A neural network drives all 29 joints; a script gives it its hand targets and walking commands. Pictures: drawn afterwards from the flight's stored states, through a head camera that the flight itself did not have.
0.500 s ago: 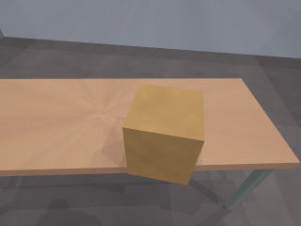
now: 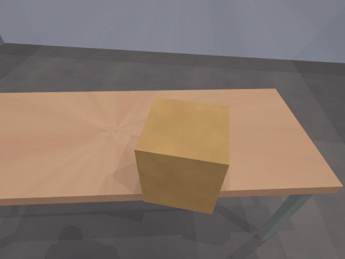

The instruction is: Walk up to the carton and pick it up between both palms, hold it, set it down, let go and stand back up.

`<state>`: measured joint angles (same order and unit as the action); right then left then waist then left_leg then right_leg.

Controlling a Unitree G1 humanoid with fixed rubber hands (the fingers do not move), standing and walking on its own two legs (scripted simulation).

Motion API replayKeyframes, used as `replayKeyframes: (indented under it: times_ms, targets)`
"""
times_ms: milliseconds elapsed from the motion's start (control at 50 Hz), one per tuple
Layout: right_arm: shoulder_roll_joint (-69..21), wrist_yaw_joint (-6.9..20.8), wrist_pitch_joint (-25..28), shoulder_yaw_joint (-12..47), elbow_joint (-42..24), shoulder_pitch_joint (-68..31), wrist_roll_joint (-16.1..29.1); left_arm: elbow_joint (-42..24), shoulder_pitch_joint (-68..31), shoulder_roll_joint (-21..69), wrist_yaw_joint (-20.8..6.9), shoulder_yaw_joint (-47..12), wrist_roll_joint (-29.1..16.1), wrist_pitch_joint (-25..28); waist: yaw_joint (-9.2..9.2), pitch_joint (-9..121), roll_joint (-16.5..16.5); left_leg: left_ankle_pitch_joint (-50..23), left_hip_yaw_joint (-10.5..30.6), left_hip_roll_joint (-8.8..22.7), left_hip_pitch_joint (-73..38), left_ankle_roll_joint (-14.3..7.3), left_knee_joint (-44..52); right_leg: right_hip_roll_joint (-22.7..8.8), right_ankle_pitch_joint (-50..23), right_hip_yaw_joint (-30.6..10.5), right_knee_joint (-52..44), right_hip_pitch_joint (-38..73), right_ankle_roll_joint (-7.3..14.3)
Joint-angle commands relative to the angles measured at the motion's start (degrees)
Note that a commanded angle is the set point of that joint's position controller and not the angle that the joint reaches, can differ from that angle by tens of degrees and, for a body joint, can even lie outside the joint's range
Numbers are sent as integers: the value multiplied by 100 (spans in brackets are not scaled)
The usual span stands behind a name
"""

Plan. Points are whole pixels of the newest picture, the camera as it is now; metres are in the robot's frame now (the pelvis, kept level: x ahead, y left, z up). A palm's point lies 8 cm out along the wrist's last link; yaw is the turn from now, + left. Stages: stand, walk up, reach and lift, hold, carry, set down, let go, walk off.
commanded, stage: stand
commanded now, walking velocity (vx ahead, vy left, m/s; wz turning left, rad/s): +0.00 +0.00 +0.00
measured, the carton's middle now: (183, 156) +0.42 -0.02 -0.02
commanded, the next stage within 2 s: none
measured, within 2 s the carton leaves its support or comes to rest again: neither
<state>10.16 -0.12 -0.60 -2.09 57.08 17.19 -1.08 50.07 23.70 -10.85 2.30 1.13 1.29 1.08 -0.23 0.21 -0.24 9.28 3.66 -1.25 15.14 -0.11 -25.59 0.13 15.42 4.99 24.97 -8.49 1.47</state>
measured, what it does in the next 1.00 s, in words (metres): stands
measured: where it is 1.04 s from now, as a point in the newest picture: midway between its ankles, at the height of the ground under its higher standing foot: outside the picture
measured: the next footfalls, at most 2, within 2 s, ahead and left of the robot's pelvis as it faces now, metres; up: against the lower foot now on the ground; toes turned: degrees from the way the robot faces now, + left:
none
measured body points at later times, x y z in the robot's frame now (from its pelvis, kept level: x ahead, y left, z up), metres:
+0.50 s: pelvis +0.02 -0.01 +0.00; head +0.01 -0.01 +0.45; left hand +0.00 +0.21 -0.15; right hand +0.00 -0.23 -0.16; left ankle +0.05 +0.12 -0.74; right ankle -0.02 -0.10 -0.74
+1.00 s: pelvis +0.02 -0.01 +0.00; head +0.01 -0.02 +0.45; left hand -0.03 +0.19 -0.16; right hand -0.01 -0.22 -0.16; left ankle +0.05 +0.12 -0.74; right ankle -0.02 -0.10 -0.74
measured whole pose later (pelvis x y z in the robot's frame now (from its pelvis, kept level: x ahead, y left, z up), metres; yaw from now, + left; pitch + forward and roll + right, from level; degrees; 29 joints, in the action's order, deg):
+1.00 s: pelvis +0.02 -0.01 +0.00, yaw +0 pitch -3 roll +0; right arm 7.0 -2.4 -0.9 0.1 68.4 17.1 -0.4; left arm 63.7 21.9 -6.6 2.7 0.0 0.8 0.8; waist 0.0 -2.1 -0.5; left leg 10.3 4.3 -0.2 11.3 1.1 -24.3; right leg 1.3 15.7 5.4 22.2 -3.9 2.5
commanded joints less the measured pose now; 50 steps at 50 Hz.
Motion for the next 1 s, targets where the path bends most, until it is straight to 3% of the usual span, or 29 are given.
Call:
replayKeyframes:
  times_ms: [0, 80, 180, 240, 360, 380, 400, 420, 460, 480, 620, 660, 780, 840, 860, 940, 980]
  targets:
    - [466, -44, 59, -67, 22, 274, 9, -2, 316, -424, 13, 104, -9, 50, 25, -424, -33, -330, 492, 422, -34, -196, 453, -597, -371, -764, -698, -186, 239]
    - [506, -77, 19, -64, 218, 296, 19, 181, 300, -331, 2, 75, -32, 54, -2, -513, -8, -108, 522, 428, 88, -178, 541, -557, -162, -672, -746, -93, 216]
    - [304, -121, 21, 0, 404, 291, 25, 405, 289, -348, 28, 76, -30, 41, 3, -487, 66, -357, 455, 403, -14, -165, 519, -584, -469, -674, -762, 33, 217]
    - [323, -145, 45, 6, 529, 361, 49, 527, 314, -355, 31, 78, -33, 53, -10, -448, -89, -485, 431, 422, -79, -146, 485, -584, -605, -652, -747, 148, 219]
    - [260, -174, 27, 31, 713, 398, 41, 765, 211, -216, 48, 42, -48, 40, 50, -517, 104, -485, 440, 425, -125, -132, 512, -567, -752, -617, -748, 196, 198]
    - [210, -182, 26, 50, 744, 398, 45, 803, 225, -168, 53, 30, -51, 44, 51, -535, -79, -571, 397, 438, -150, -122, 461, -608, -885, -643, -774, 156, 214]
    - [216, -192, 21, 53, 762, 332, 56, 832, 284, -94, 46, 0, -53, 39, 7, -500, 45, -487, 433, 455, -146, -141, 489, -588, -816, -615, -789, 183, 220]
    - [252, -198, 16, 40, 769, 323, 54, 853, 252, -159, 55, 16, -35, 44, 36, -531, -88, -541, 391, 438, -175, -154, 446, -611, -921, -643, -769, 182, 223]
    - [110, -211, 3, 95, 854, 430, 50, 924, 236, -252, 54, 48, -32, 32, 57, -549, 17, -540, 384, 429, -117, -109, 505, -581, -890, -608, -763, 266, 210]
    - [109, -217, 19, 112, 861, 381, 44, 964, 325, -122, 57, 19, -49, 20, -20, -548, 86, -551, 394, 448, -97, -129, 476, -590, -1025, -587, -748, 340, 210]
    - [198, -227, 2, 105, 961, 312, 57, 1115, 254, -80, 42, -5, -48, 14, 18, -624, -131, -506, 372, 431, -132, -125, 515, -554, -594, -600, -814, 200, 198]
    - [85, -225, -3, 135, 1003, 333, 46, 1180, 280, 8, 42, -21, -59, 10, 2, -638, 12, -355, 375, 442, -164, -113, 520, -547, -503, -609, -828, 163, 205]
    - [87, -232, -18, 150, 1069, 355, 59, 1249, 238, -54, 46, -24, -47, 7, 58, -750, -93, -296, 333, 414, -185, -93, 508, -569, -265, -684, -910, 13, 202]
    - [71, -214, -21, 163, 1077, 293, 59, 1299, 295, 8, 49, -24, -62, -20, 13, -760, -2, -191, 327, 394, -76, -81, 525, -541, -145, -642, -911, 19, 177]
    - [95, -222, -22, 150, 1062, 269, 63, 1306, 249, -3, 58, -43, -50, -16, 27, -816, 170, -242, 324, 407, -51, -68, 496, -564, -118, -659, -976, 1, 176]
    - [56, -254, -9, 176, 1121, 360, 61, 1326, 301, 44, 58, -58, -47, -3, 23, -737, 157, -333, 325, 430, -69, -62, 491, -583, -407, -640, -926, 123, 210]
    - [2, -233, 13, 206, 1119, 338, 63, 1350, 371, -33, 55, -21, -61, -2, -5, -697, -73, -334, 312, 438, -111, -69, 477, -562, -424, -656, -908, 131, 215]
